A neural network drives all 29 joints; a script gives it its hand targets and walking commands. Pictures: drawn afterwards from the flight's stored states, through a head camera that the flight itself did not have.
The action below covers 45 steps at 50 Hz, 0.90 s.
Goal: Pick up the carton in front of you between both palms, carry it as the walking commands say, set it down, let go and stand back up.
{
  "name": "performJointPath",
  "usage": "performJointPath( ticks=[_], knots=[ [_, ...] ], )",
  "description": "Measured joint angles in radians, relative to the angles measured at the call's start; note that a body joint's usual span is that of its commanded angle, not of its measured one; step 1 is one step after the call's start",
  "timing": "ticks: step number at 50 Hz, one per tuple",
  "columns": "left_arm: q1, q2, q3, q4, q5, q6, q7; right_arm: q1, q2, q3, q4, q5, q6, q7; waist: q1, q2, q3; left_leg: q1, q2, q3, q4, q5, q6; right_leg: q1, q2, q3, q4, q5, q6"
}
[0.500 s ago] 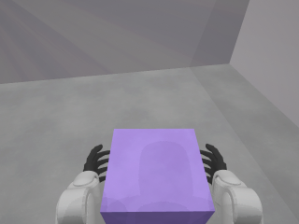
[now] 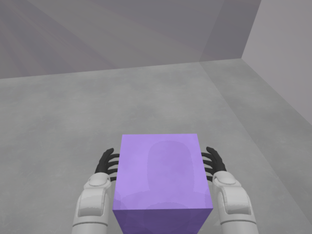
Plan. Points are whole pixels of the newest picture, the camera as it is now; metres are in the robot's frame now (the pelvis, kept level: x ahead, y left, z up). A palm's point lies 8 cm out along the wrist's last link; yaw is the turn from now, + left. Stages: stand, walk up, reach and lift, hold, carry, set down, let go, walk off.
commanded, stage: carry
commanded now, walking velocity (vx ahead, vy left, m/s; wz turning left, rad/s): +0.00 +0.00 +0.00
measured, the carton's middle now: (159, 187) +0.28 +0.00 -0.05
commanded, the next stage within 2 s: hold in 0.52 s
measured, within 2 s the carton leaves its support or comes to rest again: neither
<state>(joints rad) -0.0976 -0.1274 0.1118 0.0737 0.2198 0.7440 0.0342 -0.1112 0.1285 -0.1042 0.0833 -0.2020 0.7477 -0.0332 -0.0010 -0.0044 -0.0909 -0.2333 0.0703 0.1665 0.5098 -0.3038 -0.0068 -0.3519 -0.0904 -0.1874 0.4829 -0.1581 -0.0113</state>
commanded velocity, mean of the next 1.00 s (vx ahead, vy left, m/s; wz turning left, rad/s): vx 0.00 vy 0.00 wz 0.00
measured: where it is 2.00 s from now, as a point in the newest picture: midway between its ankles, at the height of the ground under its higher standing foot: outside the picture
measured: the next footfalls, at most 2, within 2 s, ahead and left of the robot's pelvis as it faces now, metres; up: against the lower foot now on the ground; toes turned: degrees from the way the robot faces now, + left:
none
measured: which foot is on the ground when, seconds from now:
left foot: down 0.00-1.00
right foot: down 0.00-1.00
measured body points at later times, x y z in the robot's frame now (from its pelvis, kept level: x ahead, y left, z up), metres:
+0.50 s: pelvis +0.01 +0.00 +0.00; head +0.00 +0.00 +0.45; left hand +0.29 +0.16 +0.03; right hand +0.30 -0.14 +0.03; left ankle -0.02 +0.11 -0.74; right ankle +0.06 -0.12 -0.74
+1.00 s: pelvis -0.02 +0.00 +0.00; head -0.06 -0.01 +0.45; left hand +0.26 +0.16 +0.03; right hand +0.27 -0.15 +0.04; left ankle -0.02 +0.12 -0.74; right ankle +0.06 -0.13 -0.74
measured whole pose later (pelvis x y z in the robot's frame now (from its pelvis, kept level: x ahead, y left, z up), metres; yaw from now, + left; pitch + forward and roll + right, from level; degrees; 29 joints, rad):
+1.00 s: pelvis -0.02 +0.00 +0.00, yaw +1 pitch -9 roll +0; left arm -0.19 -0.14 0.16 0.22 0.24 0.67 0.02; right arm -0.18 0.14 -0.16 0.15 -0.22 0.72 -0.04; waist 0.01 0.02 0.07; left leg -0.02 0.00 -0.04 0.43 -0.25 -0.01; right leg -0.13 -0.01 0.01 0.40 -0.12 0.01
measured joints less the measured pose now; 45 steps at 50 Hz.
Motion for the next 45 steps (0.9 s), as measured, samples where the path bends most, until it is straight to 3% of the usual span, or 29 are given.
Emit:
performJointPath(
  ticks=[7, 16, 27, 34, 45],
  knots=[
    [-0.033, -0.003, 0.026, 0.043, -0.006, -0.067, -0.002, -0.031, 0.003, -0.013, 0.03, -0.005, -0.056, -0.006, -0.003, 0.006, 0.02, -0.003, -0.003, 0.003, 0.006, -0.006, 0.004, -0.004, -0.003, 0.005, 0.005, -0.001, 0.006],
    [-0.008, -0.001, 0.012, -0.028, -0.015, -0.026, 0.003, -0.021, 0.002, 0.002, -0.028, 0.008, -0.014, -0.006, 0.001, 0.005, 0.018, -0.011, -0.002, 0.002, 0.022, -0.02, 0.005, -0.015, -0.007, 0.006, 0.026, -0.018, 0.008],
    [-0.013, -0.001, 0.012, -0.015, -0.009, -0.017, 0.002, -0.019, 0.002, 0.001, -0.015, -0.002, -0.012, -0.002, 0.002, 0.011, 0.009, 0.004, -0.009, 0.0, 0.002, -0.012, 0.004, -0.004, -0.012, 0.005, 0.021, -0.02, 0.011],
    [0.005, -0.001, 0.001, -0.005, -0.005, -0.061, -0.016, 0.026, -0.001, 0.019, -0.064, 0.002, -0.027, -0.021, 0.023, 0.028, 0.135, 0.153, -0.054, -0.152, -0.096, 0.034, 0.0, 0.158, 0.058, 0.142, -0.102, 0.035, 0.029],
    [-0.058, -0.006, 0.028, 0.11, 0.001, -0.071, -0.018, -0.01, 0.002, -0.02, 0.013, -0.01, -0.03, -0.02, 0.02, 0.027, 0.16, 0.214, -0.067, -0.186, -0.083, 0.038, 0.003, 0.223, 0.071, 0.176, -0.091, 0.037, 0.025]
  ],
)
